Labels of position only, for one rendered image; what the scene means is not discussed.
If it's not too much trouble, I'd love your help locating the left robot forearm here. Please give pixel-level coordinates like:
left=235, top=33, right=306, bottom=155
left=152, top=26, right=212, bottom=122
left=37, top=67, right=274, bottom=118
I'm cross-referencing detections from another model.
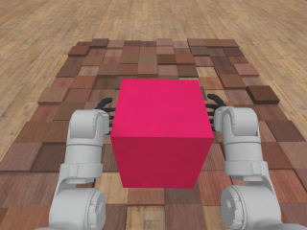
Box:
left=49, top=109, right=109, bottom=225

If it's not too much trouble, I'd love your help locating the left robot hand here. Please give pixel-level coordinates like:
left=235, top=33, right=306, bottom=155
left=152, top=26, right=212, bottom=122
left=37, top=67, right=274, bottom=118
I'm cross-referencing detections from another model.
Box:
left=95, top=98, right=116, bottom=135

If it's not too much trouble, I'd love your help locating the carton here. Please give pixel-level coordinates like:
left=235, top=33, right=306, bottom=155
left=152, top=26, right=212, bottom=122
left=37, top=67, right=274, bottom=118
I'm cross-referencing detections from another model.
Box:
left=110, top=79, right=214, bottom=189

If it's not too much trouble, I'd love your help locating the right robot hand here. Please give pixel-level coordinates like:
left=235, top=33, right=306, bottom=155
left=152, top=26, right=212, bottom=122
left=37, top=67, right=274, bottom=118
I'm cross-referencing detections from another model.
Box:
left=205, top=94, right=227, bottom=133

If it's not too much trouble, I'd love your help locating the left robot upper arm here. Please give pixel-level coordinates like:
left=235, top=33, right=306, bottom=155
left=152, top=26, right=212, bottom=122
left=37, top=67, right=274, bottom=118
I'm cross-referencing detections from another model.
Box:
left=34, top=188, right=106, bottom=230

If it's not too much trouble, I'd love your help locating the right robot upper arm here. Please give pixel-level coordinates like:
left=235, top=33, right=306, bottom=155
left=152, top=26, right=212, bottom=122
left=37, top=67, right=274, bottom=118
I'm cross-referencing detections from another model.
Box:
left=221, top=185, right=307, bottom=230

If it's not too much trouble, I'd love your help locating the right robot forearm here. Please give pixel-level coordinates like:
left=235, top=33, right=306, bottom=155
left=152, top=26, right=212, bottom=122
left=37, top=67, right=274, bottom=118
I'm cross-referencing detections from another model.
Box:
left=213, top=106, right=282, bottom=217

